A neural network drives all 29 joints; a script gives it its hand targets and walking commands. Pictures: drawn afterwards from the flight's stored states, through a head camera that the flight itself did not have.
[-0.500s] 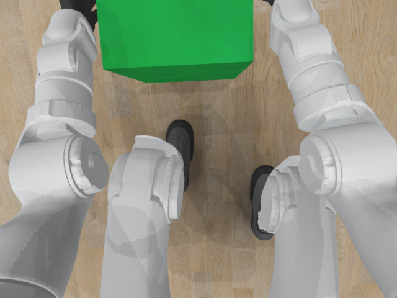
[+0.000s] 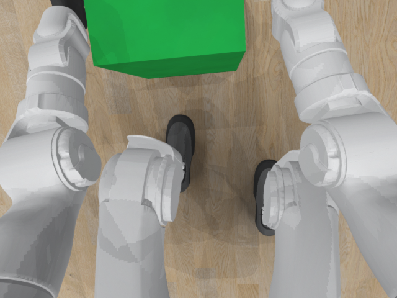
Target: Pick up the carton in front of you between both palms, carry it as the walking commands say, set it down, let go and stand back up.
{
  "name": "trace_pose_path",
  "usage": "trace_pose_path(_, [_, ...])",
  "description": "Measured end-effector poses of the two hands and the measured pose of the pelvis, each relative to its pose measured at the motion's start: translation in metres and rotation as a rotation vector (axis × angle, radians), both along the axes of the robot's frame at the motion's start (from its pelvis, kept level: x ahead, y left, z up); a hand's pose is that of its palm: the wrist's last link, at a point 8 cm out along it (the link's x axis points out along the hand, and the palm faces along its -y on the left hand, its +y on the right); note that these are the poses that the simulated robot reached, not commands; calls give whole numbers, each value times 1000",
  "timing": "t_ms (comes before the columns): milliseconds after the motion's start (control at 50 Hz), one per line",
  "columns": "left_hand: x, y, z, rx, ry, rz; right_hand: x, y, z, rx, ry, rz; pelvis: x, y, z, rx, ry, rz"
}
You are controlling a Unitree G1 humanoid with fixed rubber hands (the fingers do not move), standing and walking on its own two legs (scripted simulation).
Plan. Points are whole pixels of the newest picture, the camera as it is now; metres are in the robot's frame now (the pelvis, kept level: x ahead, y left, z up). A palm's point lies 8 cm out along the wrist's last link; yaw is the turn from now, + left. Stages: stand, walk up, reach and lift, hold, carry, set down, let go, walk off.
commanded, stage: set down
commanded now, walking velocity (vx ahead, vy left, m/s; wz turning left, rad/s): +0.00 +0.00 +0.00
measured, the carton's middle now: (177, 10) +0.52 +0.15 -0.24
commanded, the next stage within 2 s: let go in 1.38 s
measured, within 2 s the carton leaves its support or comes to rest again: rests again in 0.06 s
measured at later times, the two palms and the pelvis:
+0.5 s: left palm (45, 10) +0.48 +0.33 -0.14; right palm out of the picture +0.58 -0.03 -0.14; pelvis +0.00 +0.01 +0.02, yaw +1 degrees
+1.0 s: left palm out of the picture +0.47 +0.33 +0.02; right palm out of the picture +0.58 -0.04 +0.02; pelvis +0.03 +0.01 +0.12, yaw +1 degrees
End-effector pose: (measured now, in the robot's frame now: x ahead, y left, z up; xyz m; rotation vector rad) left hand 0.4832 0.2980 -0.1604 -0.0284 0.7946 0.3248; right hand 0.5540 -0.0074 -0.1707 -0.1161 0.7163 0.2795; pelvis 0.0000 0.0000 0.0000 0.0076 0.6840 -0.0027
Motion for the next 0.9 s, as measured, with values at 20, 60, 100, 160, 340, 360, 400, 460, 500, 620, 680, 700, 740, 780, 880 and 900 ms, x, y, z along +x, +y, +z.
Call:
trace_pose_path(20, [0, 0, 0, -1, -2, 2, 0, 0, 0, -4, -3, 7, 0, 0, 0, 0, -3, 0])
trace_pose_path(60, [-2, 0, -1, -6, -8, 8, 0, 0, 0, -14, -12, 22, -1, 0, 0, 1, -10, 1])
trace_pose_path(100, [-6, 0, -6, -5, -4, 20, 0, -2, -3, -32, -21, 28, -2, 0, 0, 2, -21, 4])
trace_pose_path(160, [-14, 4, -17, 10, 21, 69, 1, -16, -11, -65, -20, -7, -3, 1, 2, 2, -30, 7])
trace_pose_path(340, [-16, 23, -25, 40, -11, 120, 10, -46, -15, -82, -36, -47, 0, 7, 4, -6, -24, 3])
trace_pose_path(360, [-15, 24, -23, 40, -25, 122, 12, -45, -11, -77, -48, -45, 0, 7, 4, -7, -21, 4])
trace_pose_path(400, [-12, 26, -16, 40, -53, 123, 16, -40, -2, -70, -72, -44, 0, 8, 6, -8, -16, 6])
trace_pose_path(460, [-9, 28, 1, 35, -100, 125, 20, -32, 15, -71, -105, -43, 1, 8, 10, -10, -10, 17])
trace_pose_path(500, [-7, 29, 16, 30, -133, 126, 22, -28, 31, -76, -122, -44, 1, 7, 16, -13, -8, 25])
trace_pose_path(620, [-11, 30, 67, 18, -153, 125, 26, -22, 84, -103, -111, -66, 2, 4, 43, -27, 12, 44])
trace_pose_path(680, [-12, 29, 89, 16, -143, 120, 28, -25, 108, -104, -97, -83, 5, 4, 57, -35, 36, 49])
trace_pose_path(700, [-12, 28, 96, 16, -142, 117, 29, -26, 116, -103, -94, -87, 6, 4, 62, -37, 44, 50])
trace_pose_path(740, [-11, 27, 108, 18, -142, 113, 31, -28, 129, -100, -93, -94, 9, 5, 71, -41, 61, 51])
trace_pose_path(780, [-10, 26, 120, 20, -143, 109, 32, -30, 141, -96, -95, -98, 11, 6, 79, -43, 77, 51])
trace_pose_path(880, [-9, 27, 145, 31, -149, 108, 31, -35, 162, -91, -106, -100, 18, 8, 98, -44, 109, 49])
trace_pose_path(900, [-10, 28, 150, 33, -150, 108, 31, -35, 166, -90, -108, -100, 19, 9, 102, -43, 114, 48])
